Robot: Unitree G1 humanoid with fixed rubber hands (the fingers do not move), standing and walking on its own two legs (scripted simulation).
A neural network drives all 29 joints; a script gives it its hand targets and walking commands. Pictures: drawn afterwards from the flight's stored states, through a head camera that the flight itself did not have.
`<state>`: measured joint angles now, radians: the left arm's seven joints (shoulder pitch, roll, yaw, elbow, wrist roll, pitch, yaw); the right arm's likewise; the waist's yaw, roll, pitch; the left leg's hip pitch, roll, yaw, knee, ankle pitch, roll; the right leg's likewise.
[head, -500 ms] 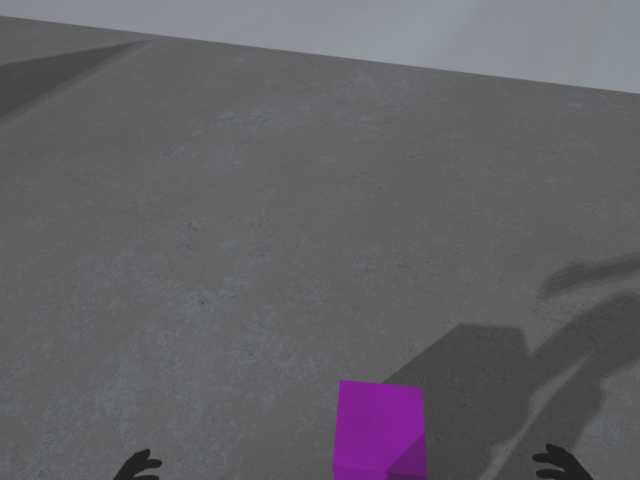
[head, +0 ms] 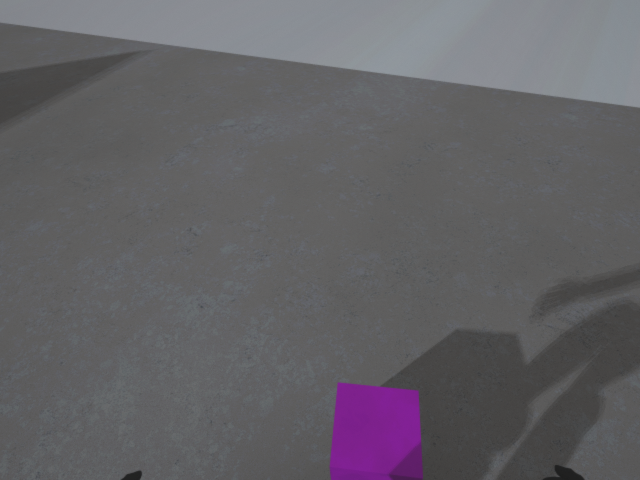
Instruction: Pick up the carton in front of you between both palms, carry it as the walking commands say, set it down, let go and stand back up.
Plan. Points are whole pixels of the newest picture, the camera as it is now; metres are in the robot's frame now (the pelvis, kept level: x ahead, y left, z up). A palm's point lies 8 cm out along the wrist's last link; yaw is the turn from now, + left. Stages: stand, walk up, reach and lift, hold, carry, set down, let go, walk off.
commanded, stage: stand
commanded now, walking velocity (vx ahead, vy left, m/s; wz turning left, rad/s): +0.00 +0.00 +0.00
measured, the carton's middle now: (374, 442) +0.38 -0.08 -0.65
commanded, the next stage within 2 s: none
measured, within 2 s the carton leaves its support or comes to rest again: neither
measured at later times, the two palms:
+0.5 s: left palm out of the picture +0.08 +0.30 -0.10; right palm out of the picture +0.08 -0.30 -0.10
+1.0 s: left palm out of the picture +0.08 +0.31 -0.10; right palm out of the picture +0.07 -0.31 -0.10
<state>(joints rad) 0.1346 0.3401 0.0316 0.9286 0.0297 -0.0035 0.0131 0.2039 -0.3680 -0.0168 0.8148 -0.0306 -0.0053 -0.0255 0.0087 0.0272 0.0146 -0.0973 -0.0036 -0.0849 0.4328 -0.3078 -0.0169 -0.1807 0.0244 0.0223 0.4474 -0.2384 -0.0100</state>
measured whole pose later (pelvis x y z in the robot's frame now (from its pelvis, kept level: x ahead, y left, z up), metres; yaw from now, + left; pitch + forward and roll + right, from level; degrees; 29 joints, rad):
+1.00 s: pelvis -0.02 +0.00 +0.00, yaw -1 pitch -2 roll +0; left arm 0.10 0.38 0.01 1.05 0.01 -0.01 0.01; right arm 0.16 -0.39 0.00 0.98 -0.02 -0.01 -0.01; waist 0.00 0.02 0.04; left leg -0.08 0.00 -0.06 0.37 -0.26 -0.02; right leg -0.17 0.02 0.05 0.39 -0.18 -0.01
